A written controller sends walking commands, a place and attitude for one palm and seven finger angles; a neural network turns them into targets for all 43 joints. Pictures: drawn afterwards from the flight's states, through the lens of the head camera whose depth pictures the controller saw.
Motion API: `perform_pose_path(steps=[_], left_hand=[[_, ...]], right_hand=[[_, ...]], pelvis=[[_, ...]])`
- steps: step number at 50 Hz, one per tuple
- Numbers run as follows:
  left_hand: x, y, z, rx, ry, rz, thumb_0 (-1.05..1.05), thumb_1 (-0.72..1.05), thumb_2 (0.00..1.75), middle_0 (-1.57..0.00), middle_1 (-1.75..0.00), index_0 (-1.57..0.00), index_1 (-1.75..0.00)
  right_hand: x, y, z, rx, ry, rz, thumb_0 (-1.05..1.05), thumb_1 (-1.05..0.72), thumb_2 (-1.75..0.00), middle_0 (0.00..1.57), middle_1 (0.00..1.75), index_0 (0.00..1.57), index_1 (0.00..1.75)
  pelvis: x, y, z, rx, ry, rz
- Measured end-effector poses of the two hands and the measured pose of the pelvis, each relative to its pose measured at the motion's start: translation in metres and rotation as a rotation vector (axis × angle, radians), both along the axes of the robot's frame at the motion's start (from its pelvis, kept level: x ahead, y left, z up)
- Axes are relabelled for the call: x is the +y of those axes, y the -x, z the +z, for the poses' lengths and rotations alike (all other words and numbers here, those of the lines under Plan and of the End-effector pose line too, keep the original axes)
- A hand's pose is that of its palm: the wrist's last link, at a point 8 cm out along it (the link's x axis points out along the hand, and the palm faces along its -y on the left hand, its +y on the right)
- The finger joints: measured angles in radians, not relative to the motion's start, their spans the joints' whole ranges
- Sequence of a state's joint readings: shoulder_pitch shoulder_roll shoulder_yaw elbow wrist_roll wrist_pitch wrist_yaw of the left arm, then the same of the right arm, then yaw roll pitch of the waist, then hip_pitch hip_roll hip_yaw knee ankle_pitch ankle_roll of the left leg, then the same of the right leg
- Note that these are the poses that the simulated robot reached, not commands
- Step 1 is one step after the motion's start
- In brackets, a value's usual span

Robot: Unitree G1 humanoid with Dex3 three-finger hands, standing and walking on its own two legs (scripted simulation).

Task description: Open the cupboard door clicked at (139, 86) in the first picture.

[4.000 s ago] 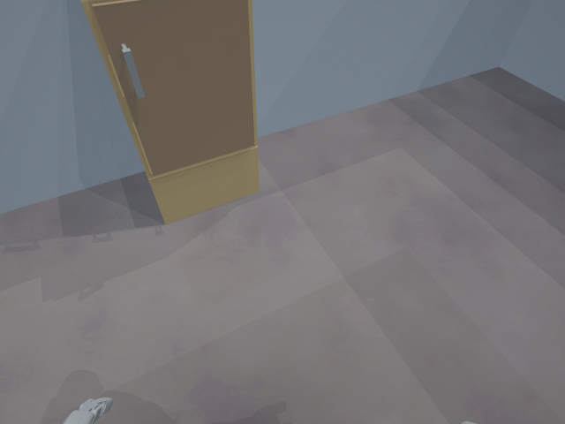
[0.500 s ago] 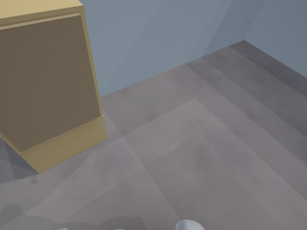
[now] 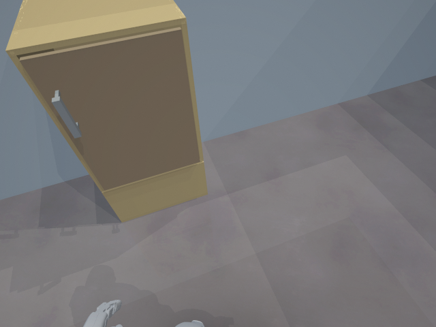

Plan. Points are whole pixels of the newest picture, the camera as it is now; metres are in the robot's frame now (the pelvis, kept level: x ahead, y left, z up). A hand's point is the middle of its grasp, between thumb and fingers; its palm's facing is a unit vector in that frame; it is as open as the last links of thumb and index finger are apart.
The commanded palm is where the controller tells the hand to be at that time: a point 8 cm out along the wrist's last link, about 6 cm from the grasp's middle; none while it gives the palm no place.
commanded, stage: turn to face it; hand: left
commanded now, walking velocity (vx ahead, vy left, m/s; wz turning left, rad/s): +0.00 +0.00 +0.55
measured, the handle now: (67, 114) +0.69 +0.48 -0.02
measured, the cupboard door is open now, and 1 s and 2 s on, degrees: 0 0 0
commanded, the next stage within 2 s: take the last steps up to it in 0.36 s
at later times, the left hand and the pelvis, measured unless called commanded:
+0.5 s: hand out of the picture -0.11 +0.25 -0.18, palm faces +0.32 -0.91 -0.24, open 7.4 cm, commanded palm none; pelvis -0.06 +0.04 +0.00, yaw +15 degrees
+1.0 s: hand out of the picture +0.01 +0.25 -0.15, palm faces +0.25 -0.95 -0.17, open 7.4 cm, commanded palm none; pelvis -0.01 +0.05 +0.02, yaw +16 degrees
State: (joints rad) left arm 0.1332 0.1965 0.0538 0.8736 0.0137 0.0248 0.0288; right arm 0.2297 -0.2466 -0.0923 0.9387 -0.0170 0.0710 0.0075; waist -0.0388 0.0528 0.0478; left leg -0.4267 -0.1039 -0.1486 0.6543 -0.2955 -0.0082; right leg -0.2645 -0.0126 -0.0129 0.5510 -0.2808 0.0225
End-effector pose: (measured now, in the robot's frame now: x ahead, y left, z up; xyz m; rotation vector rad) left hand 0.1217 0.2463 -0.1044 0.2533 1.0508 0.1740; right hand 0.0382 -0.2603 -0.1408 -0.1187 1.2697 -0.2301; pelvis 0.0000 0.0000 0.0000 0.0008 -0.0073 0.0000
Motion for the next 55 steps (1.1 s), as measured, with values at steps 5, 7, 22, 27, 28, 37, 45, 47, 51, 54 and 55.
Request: perform_pose_path(steps=[5, 7, 22, 27, 28, 37, 45, 47, 51, 54, 55], left_hand=[[-0.006, 0.048, 0.011, 0.031, -0.007, 0.086, 0.01, 0.91, 0.90, -0.20, -0.29, -0.20, -0.30], [-0.006, 0.065, 0.011, 0.043, -0.006, 0.118, 0.01, 0.90, 0.90, -0.20, -0.29, -0.20, -0.30], [0.034, 0.231, -0.043, 0.269, 0.095, 0.375, 0.01, 0.90, 0.90, -0.20, -0.29, -0.20, -0.30], [0.051, 0.263, -0.042, 0.339, 0.120, 0.418, 0.01, 0.91, 0.90, -0.20, -0.29, -0.20, -0.30], [0.054, 0.265, -0.040, 0.336, 0.126, 0.418, 0.01, 0.91, 0.90, -0.20, -0.29, -0.19, -0.30], [0.066, 0.245, -0.029, 0.266, 0.143, 0.387, 0.01, 0.91, 0.90, -0.19, -0.29, -0.19, -0.30], [0.062, 0.184, -0.024, 0.198, 0.148, 0.332, 0.01, 0.91, 0.90, -0.19, -0.29, -0.19, -0.30], [0.058, 0.163, -0.021, 0.180, 0.147, 0.311, 0.01, 0.91, 0.90, -0.19, -0.29, -0.19, -0.30], [0.047, 0.113, -0.016, 0.140, 0.139, 0.268, 0.01, 0.91, 0.90, -0.19, -0.29, -0.19, -0.30], [0.036, 0.071, -0.013, 0.105, 0.129, 0.235, 0.01, 0.91, 0.90, -0.19, -0.29, -0.19, -0.30], [0.032, 0.057, -0.012, 0.094, 0.124, 0.225, 0.01, 0.91, 0.90, -0.19, -0.29, -0.19, -0.30]], right_hand=[[-0.016, -0.014, 0.008, -0.010, -0.003, 0.084, 0.00, -0.91, -0.90, 0.20, 0.30, 0.20, 0.30], [-0.019, -0.018, 0.011, -0.011, 0.000, 0.114, 0.00, -0.91, -0.90, 0.20, 0.30, 0.20, 0.30], [0.062, -0.071, 0.023, -0.076, 0.067, 0.392, 0.00, -0.91, -0.90, 0.20, 0.30, 0.20, 0.30], [0.101, -0.065, 0.039, -0.113, 0.066, 0.438, 0.00, -0.91, -0.90, 0.20, 0.30, 0.20, 0.30], [0.106, -0.062, 0.041, -0.114, 0.063, 0.440, 0.00, -0.91, -0.90, 0.20, 0.30, 0.20, 0.30], [0.115, -0.010, 0.039, -0.058, 0.046, 0.363, -0.01, -0.93, -0.90, 0.20, 0.30, 0.20, 0.30], [0.095, 0.069, 0.027, 0.165, 0.028, 0.255, 0.00, -0.91, -0.90, 0.20, 0.30, 0.20, 0.30], [0.090, 0.085, 0.026, 0.223, 0.018, 0.227, 0.00, -0.91, -0.90, 0.20, 0.30, 0.20, 0.30], [0.080, 0.107, 0.026, 0.327, -0.007, 0.179, 0.00, -0.91, -0.90, 0.20, 0.30, 0.20, 0.30], [0.071, 0.109, 0.024, 0.388, -0.028, 0.153, 0.00, -0.91, -0.90, 0.20, 0.30, 0.20, 0.30], [0.068, 0.107, 0.022, 0.404, -0.035, 0.147, 0.00, -0.91, -0.90, 0.20, 0.30, 0.20, 0.30]], pelvis=[[-0.010, 0.010, 0.010, -0.021, -0.024, 0.079], [-0.013, 0.013, 0.012, -0.023, -0.029, 0.110], [0.030, 0.052, -0.004, -0.003, 0.004, 0.262], [0.047, 0.061, 0.006, -0.014, 0.026, 0.270], [0.050, 0.061, 0.009, -0.015, 0.030, 0.273], [0.069, 0.057, 0.019, -0.022, 0.023, 0.290], [0.066, 0.037, 0.019, -0.029, 0.001, 0.292], [0.062, 0.029, 0.019, -0.030, -0.002, 0.291], [0.051, 0.008, 0.018, -0.025, -0.007, 0.287], [0.039, -0.012, 0.015, -0.016, -0.011, 0.281], [0.035, -0.020, 0.013, -0.012, -0.012, 0.279]])
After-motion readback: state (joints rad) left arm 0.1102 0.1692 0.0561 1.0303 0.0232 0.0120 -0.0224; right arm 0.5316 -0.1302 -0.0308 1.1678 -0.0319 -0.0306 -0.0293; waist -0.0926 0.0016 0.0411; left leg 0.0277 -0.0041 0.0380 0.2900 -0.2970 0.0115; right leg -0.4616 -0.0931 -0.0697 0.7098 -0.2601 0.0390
